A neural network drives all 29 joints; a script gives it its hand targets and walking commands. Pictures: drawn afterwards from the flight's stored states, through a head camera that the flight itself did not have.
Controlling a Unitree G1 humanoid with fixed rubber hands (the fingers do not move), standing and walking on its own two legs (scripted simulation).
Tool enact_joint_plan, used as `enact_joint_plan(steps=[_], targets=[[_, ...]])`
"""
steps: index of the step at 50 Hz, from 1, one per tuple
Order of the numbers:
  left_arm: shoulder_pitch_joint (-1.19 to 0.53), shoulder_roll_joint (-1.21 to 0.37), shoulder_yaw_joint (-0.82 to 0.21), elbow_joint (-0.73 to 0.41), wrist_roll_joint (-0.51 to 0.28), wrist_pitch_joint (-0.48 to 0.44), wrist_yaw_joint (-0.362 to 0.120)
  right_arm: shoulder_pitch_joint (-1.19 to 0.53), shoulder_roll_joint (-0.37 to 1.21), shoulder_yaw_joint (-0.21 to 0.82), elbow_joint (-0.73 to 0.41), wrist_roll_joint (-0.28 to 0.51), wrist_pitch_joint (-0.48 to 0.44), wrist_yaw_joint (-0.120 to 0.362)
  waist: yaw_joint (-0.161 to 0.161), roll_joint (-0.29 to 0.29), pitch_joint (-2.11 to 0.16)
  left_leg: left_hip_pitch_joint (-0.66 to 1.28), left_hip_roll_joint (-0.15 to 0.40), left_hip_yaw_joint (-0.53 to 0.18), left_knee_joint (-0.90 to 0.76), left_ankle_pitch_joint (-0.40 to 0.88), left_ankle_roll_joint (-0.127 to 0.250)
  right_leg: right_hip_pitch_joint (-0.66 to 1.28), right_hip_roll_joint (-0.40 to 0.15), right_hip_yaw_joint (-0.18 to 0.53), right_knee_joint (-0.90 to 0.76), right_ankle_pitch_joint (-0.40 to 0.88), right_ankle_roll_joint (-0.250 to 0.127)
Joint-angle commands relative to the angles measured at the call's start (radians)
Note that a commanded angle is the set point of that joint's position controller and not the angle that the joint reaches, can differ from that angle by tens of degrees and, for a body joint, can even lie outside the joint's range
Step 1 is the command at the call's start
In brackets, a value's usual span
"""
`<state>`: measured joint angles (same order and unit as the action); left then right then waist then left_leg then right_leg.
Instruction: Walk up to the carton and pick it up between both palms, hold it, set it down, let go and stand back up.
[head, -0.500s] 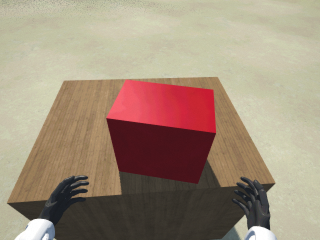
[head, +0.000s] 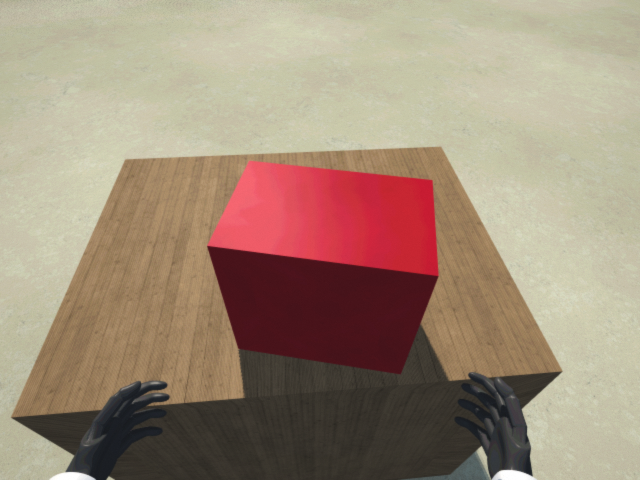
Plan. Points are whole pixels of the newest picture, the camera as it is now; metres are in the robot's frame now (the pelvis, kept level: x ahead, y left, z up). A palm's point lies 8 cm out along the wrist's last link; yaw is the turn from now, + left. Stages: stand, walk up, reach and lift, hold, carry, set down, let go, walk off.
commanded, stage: set down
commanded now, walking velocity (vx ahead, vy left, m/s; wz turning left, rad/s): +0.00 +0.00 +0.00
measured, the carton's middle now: (327, 271) +0.42 -0.01 +0.03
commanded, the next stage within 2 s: let go in 1.74 s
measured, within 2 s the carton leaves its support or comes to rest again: neither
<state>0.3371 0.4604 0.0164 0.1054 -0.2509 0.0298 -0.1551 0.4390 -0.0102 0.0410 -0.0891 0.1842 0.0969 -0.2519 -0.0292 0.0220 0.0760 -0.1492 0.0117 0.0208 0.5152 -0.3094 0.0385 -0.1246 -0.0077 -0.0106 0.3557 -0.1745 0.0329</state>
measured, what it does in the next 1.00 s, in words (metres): stands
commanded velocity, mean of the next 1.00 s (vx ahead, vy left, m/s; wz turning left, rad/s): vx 0.00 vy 0.00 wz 0.00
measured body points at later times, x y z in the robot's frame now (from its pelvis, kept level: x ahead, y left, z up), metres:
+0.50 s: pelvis +0.00 +0.00 +0.00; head +0.01 +0.01 +0.45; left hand +0.19 +0.26 -0.01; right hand +0.15 -0.20 -0.03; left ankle -0.02 +0.08 -0.74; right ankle +0.01 -0.16 -0.74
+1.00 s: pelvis +0.00 -0.01 +0.00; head +0.01 -0.02 +0.45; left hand +0.18 +0.24 -0.05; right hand +0.15 -0.23 -0.07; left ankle -0.02 +0.08 -0.74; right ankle +0.01 -0.16 -0.74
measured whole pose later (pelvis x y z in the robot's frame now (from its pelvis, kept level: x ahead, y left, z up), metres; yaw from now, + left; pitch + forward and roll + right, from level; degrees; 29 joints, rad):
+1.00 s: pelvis +0.00 -0.01 +0.00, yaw +0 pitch -4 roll -2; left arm 0.30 0.32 0.02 0.32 -0.18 0.11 -0.06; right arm 0.33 -0.12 -0.02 0.42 0.07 -0.14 -0.04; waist -0.03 0.06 0.08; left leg -0.12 0.02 0.02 0.49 -0.30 0.02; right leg -0.11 0.00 -0.01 0.36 -0.18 0.03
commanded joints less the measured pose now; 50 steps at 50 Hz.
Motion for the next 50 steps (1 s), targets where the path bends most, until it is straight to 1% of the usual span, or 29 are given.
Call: enact_joint_plan(steps=[1,4,7,8,10,11,12,13,14,18,20,21,22,23,25,26,27,28,30,31,36,39,41,42,45,46,47,49,50], targets=[[-0.039,0.145,0.107,-0.169,0.006,-0.035,0.005,0.015,-0.135,-0.053,-0.157,-0.060,-0.086,0.024,0.111,0.130,-0.045,-0.023,0.039,-0.027,-0.167,0.284,-0.101,0.141,0.014,0.008,-0.003,0.076,-0.084],[-0.049,0.116,0.115,-0.110,0.012,-0.022,0.017,-0.031,-0.161,-0.087,-0.054,-0.062,-0.090,0.051,0.132,0.118,-0.057,-0.035,0.055,-0.043,-0.172,0.299,-0.111,0.120,0.032,0.002,0.007,0.051,-0.092],[-0.044,0.124,0.113,-0.137,0.003,-0.022,0.016,-0.002,-0.128,-0.057,-0.116,-0.057,-0.102,0.048,0.114,0.110,-0.026,-0.066,0.045,-0.030,-0.194,0.237,-0.090,0.166,0.030,0.011,-0.008,0.056,-0.077],[-0.010,0.128,0.119,-0.169,0.004,-0.020,0.012,0.026,-0.132,-0.048,-0.152,-0.047,-0.117,0.045,0.121,0.103,-0.055,-0.056,0.036,-0.015,-0.172,0.342,-0.098,0.182,0.029,0.017,-0.006,0.108,-0.071],[-0.074,0.084,0.078,-0.100,0.014,0.004,0.027,-0.072,-0.188,-0.100,-0.026,-0.073,-0.096,0.077,0.111,0.137,-0.031,-0.062,0.064,-0.055,-0.210,0.240,-0.102,0.136,0.051,-0.004,0.004,0.008,-0.095],[-0.029,0.097,0.104,-0.106,0.018,-0.003,0.016,-0.005,-0.159,-0.067,-0.092,-0.059,-0.117,0.068,0.110,0.110,-0.027,-0.047,0.044,-0.032,-0.186,0.326,-0.099,0.163,0.034,0.001,-0.004,0.084,-0.087],[-0.049,0.076,0.082,-0.102,0.023,0.002,0.031,-0.026,-0.188,-0.078,-0.024,-0.061,-0.119,0.081,0.120,0.142,-0.052,-0.031,0.041,-0.038,-0.183,0.352,-0.117,0.142,0.040,-0.008,0.002,0.069,-0.093],[-0.045,0.089,0.093,-0.086,0.023,0.003,0.027,-0.035,-0.181,-0.088,-0.070,-0.060,-0.131,0.080,0.112,0.101,-0.022,-0.022,0.041,-0.036,-0.175,0.393,-0.109,0.132,0.042,0.006,-0.005,0.074,-0.094],[-0.025,0.074,0.077,-0.079,0.026,0.015,0.021,-0.019,-0.193,-0.102,0.000,-0.066,-0.124,0.083,0.113,0.104,-0.018,0.011,0.038,-0.040,-0.174,0.393,-0.115,0.127,0.038,0.010,-0.025,0.058,-0.094],[-0.087,0.050,0.057,-0.035,0.045,0.038,0.033,-0.082,-0.190,-0.107,0.040,-0.079,-0.126,0.104,0.102,0.160,-0.030,-0.058,0.050,-0.034,-0.204,0.272,-0.115,0.156,0.051,-0.019,0.004,0.043,-0.088],[-0.080,0.018,0.035,0.006,0.044,0.052,0.047,-0.124,-0.226,-0.136,0.099,-0.084,-0.126,0.132,0.118,0.130,-0.025,-0.064,0.060,-0.055,-0.212,0.263,-0.124,0.121,0.068,-0.028,0.014,0.005,-0.090],[-0.081,0.062,0.055,-0.072,0.027,0.036,0.041,-0.093,-0.191,-0.115,-0.013,-0.087,-0.140,0.117,0.103,0.125,-0.040,-0.068,0.052,-0.044,-0.205,0.284,-0.108,0.164,0.050,-0.013,0.013,0.059,-0.084],[-0.068,0.009,0.041,0.005,0.038,0.049,0.047,-0.109,-0.211,-0.117,0.056,-0.096,-0.145,0.134,0.113,0.091,-0.030,-0.060,0.044,-0.032,-0.201,0.258,-0.112,0.131,0.060,-0.025,0.003,0.036,-0.087],[-0.097,0.043,0.042,-0.087,0.027,0.034,0.061,-0.126,-0.202,-0.126,-0.017,-0.090,-0.163,0.135,0.103,0.122,-0.046,-0.076,0.057,-0.050,-0.210,0.277,-0.109,0.157,0.065,-0.022,0.031,0.057,-0.081],[-0.098,0.032,0.036,-0.058,0.026,0.043,0.060,-0.126,-0.187,-0.151,-0.006,-0.101,-0.164,0.134,0.084,0.109,-0.029,-0.061,0.050,-0.041,-0.215,0.258,-0.104,0.135,0.053,-0.014,0.013,0.032,-0.081],[-0.110,-0.003,0.016,-0.010,0.048,0.061,0.071,-0.148,-0.210,-0.159,0.089,-0.096,-0.153,0.150,0.091,0.170,-0.029,-0.053,0.075,-0.061,-0.226,0.227,-0.121,0.123,0.064,-0.023,0.024,0.007,-0.093],[-0.111,-0.022,0.022,0.053,0.066,0.069,0.069,-0.152,-0.233,-0.149,0.158,-0.119,-0.154,0.164,0.094,0.126,-0.005,-0.047,0.064,-0.058,-0.209,0.241,-0.124,0.099,0.061,-0.027,0.021,-0.006,-0.096],[-0.099,-0.001,0.010,-0.030,0.046,0.049,0.072,-0.128,-0.204,-0.136,0.062,-0.102,-0.169,0.159,0.079,0.122,-0.030,-0.047,0.065,-0.063,-0.213,0.272,-0.118,0.104,0.057,-0.022,0.023,0.034,-0.086],[-0.098,-0.028,0.007,0.036,0.078,0.062,0.073,-0.134,-0.224,-0.151,0.182,-0.112,-0.156,0.177,0.082,0.145,-0.003,-0.040,0.070,-0.066,-0.218,0.254,-0.122,0.110,0.069,-0.027,0.026,0.019,-0.086],[-0.080,-0.017,0.016,-0.005,0.074,0.058,0.078,-0.130,-0.224,-0.151,0.123,-0.102,-0.168,0.171,0.075,0.122,-0.021,-0.001,0.070,-0.063,-0.220,0.301,-0.125,0.097,0.067,-0.023,0.011,0.024,-0.088],[-0.053,-0.022,0.023,0.033,0.097,0.052,0.069,-0.123,-0.217,-0.133,0.168,-0.116,-0.213,0.179,0.064,0.073,-0.051,0.058,0.036,-0.020,-0.169,0.442,-0.130,0.110,0.064,-0.022,-0.005,0.116,-0.082],[-0.085,-0.088,-0.007,0.065,0.150,0.072,0.105,-0.163,-0.282,-0.174,0.365,-0.145,-0.225,0.212,0.068,0.159,-0.019,0.075,0.046,-0.041,-0.185,0.415,-0.157,0.036,0.083,-0.046,-0.014,0.019,-0.100],[-0.067,-0.063,0.007,0.045,0.121,0.049,0.100,-0.154,-0.250,-0.150,0.259,-0.141,-0.253,0.210,0.061,0.082,-0.028,0.049,0.057,-0.036,-0.189,0.420,-0.139,0.080,0.082,-0.035,-0.001,0.067,-0.080],[-0.088,-0.096,-0.017,0.149,0.146,0.062,0.098,-0.188,-0.269,-0.163,0.386,-0.156,-0.250,0.223,0.053,0.079,-0.030,0.051,0.046,-0.027,-0.183,0.394,-0.144,0.073,0.083,-0.043,-0.003,0.046,-0.084],[-0.101,-0.071,-0.006,0.098,0.132,0.033,0.110,-0.202,-0.244,-0.142,0.275,-0.161,-0.289,0.221,0.063,0.062,-0.074,0.037,0.026,-0.004,-0.178,0.366,-0.129,0.092,0.080,-0.052,0.000,0.085,-0.079],[-0.091,-0.099,-0.019,0.171,0.158,0.047,0.112,-0.223,-0.279,-0.151,0.432,-0.171,-0.284,0.238,0.076,0.080,-0.049,0.052,0.028,-0.017,-0.168,0.421,-0.147,0.064,0.082,-0.052,-0.003,0.072,-0.089],[-0.096,-0.056,-0.002,0.111,0.125,0.027,0.106,-0.204,-0.262,-0.135,0.312,-0.156,-0.304,0.221,0.068,0.055,-0.098,0.042,0.031,0.001,-0.162,0.420,-0.130,0.101,0.070,-0.039,0.005,0.103,-0.070],[-0.120,-0.099,-0.016,0.215,0.168,0.054,0.112,-0.228,-0.277,-0.142,0.454,-0.188,-0.287,0.239,0.064,0.063,-0.007,0.003,0.027,-0.009,-0.188,0.321,-0.136,0.072,0.076,-0.056,0.003,0.047,-0.071],[-0.113,-0.100,-0.014,0.176,0.157,0.055,0.115,-0.231,-0.264,-0.123,0.417,-0.180,-0.294,0.238,0.068,0.062,-0.050,0.034,0.037,-0.006,-0.189,0.346,-0.131,0.068,0.077,-0.049,-0.001,0.047,-0.075]])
